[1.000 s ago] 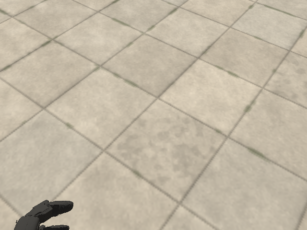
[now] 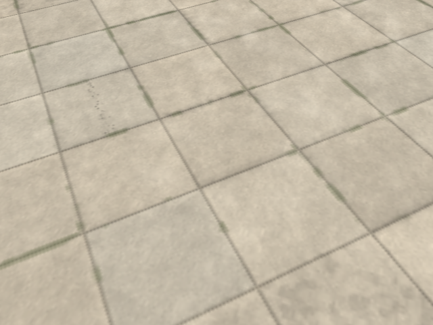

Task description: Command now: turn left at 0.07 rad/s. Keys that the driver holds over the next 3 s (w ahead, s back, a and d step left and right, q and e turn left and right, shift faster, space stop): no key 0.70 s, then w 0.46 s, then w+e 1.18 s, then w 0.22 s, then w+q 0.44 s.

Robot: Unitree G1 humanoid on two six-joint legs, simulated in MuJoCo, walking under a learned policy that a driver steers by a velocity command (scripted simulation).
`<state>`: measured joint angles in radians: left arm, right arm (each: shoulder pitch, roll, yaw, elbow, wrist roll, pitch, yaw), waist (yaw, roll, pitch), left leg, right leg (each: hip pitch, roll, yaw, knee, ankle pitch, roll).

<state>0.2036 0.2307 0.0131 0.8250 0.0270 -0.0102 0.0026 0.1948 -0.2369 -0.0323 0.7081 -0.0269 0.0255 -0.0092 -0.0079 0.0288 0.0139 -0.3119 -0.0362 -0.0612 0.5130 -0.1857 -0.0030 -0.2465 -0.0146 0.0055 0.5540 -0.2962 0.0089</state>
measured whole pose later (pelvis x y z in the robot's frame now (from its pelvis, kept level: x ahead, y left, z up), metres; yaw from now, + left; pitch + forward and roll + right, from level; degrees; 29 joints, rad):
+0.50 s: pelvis +0.03 -0.02 +0.00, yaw +0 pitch -2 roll +0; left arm 0.19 0.24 0.01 0.95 0.01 -0.02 0.00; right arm 0.19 -0.23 -0.06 0.90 -0.01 0.03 -0.05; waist 0.00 0.01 0.03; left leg -0.23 0.00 -0.08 0.48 -0.22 -0.03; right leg -0.14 0.02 -0.01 0.48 -0.31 -0.02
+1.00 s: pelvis +0.09 +0.01 +0.00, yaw +0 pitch +0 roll +0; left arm 0.36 0.29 0.05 1.03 -0.03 -0.04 0.02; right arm 0.17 -0.26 -0.06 1.03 0.03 -0.07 0.00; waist 0.04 -0.03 0.00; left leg -0.31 0.03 0.05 0.57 -0.28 0.02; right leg -0.05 -0.02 0.01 0.39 -0.35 0.00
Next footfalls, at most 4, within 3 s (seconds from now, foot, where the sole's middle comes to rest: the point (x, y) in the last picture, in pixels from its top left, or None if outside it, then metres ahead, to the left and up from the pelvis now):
1.02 left None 0.16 0.13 -0.77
1.52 right None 0.51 -0.10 -0.77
2.00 left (226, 236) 0.84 0.02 -0.77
2.52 right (330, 214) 0.92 -0.36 -0.77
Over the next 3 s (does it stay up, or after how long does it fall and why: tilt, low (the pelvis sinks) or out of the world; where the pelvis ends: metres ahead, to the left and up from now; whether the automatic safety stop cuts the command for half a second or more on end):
stays up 1.07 -0.35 0.00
